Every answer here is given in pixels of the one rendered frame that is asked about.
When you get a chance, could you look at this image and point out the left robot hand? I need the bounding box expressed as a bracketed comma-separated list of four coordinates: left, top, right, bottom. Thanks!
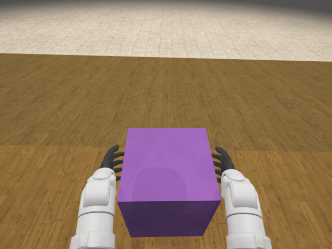
[100, 145, 125, 181]

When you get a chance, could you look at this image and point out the left robot forearm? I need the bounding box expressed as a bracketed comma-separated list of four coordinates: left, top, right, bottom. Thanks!
[70, 168, 117, 249]

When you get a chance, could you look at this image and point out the right robot hand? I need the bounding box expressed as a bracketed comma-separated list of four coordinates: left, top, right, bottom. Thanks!
[212, 147, 235, 184]

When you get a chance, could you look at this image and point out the right robot forearm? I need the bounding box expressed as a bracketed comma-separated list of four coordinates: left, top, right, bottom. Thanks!
[221, 169, 272, 249]

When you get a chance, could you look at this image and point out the carton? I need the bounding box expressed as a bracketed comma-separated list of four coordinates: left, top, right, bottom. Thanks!
[117, 128, 221, 237]

